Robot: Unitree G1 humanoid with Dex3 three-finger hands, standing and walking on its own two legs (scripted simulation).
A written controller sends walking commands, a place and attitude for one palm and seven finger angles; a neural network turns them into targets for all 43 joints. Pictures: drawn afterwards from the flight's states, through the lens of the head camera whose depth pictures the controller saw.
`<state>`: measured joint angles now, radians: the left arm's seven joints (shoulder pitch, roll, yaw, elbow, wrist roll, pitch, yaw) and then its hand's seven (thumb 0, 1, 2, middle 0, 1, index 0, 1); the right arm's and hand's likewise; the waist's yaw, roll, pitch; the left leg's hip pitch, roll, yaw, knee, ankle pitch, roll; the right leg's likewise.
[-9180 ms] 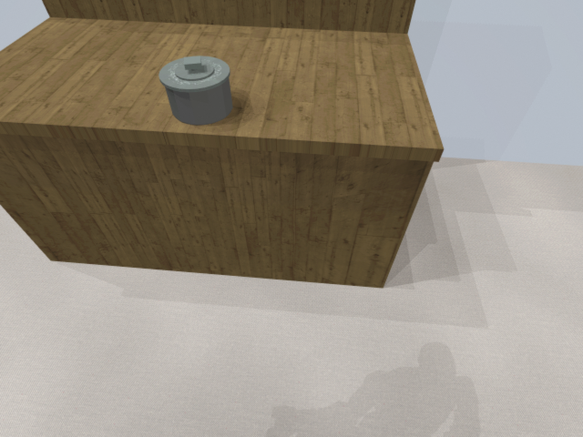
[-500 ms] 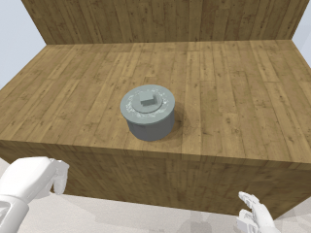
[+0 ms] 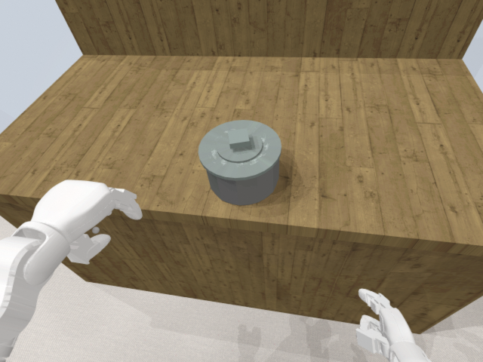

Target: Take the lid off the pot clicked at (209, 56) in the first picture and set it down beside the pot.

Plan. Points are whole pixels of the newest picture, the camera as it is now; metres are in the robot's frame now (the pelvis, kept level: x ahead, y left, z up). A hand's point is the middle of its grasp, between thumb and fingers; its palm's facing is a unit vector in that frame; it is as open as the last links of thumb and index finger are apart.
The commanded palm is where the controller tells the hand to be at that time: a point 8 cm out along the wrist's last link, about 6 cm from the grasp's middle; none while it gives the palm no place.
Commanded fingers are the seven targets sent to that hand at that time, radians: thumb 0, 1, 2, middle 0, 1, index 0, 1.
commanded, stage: reach forward and open the fingers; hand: left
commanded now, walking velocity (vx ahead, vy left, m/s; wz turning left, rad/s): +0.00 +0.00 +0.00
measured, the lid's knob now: (238, 138) +0.51 +0.08 +0.07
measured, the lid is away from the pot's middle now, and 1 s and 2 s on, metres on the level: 0.00 0.00 0.00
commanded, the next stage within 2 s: move the open hand above the knob in 0.32 s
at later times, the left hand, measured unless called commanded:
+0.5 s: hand (100, 192) +0.31 +0.26 +0.14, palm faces -0.20 -0.02 -0.98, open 10.0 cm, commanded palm +0.29 +0.24 +0.21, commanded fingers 0.00 -0.27 1.37 -0.83 -0.08 -0.83 -0.08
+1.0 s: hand (155, 170) +0.35 +0.19 +0.14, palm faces -0.21 -0.02 -0.98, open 10.0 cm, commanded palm +0.34 +0.19 +0.21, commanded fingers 0.00 -0.27 1.37 -0.83 -0.08 -0.83 -0.08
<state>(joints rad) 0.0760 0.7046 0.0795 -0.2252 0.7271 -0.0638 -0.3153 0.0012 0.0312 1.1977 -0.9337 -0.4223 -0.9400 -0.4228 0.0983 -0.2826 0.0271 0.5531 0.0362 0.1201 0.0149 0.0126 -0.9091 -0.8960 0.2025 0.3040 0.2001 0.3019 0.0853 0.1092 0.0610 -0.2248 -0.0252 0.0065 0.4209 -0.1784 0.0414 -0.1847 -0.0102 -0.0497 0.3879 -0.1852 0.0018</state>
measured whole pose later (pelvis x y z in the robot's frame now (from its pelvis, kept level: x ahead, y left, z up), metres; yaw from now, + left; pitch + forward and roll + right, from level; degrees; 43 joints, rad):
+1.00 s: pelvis +0.00 +0.00 +0.00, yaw -1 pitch -1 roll +0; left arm -0.43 0.58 -0.17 0.01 0.82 0.17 -0.44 0.00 -0.26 1.37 -0.84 -0.09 -0.84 -0.09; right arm 0.10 -0.30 0.02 0.56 0.06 0.14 0.07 0.01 -0.91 -0.90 0.20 0.30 0.20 0.30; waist 0.05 0.11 0.06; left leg -0.22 -0.03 0.02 0.39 -0.16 0.04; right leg -0.20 -0.02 -0.03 0.40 -0.19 0.00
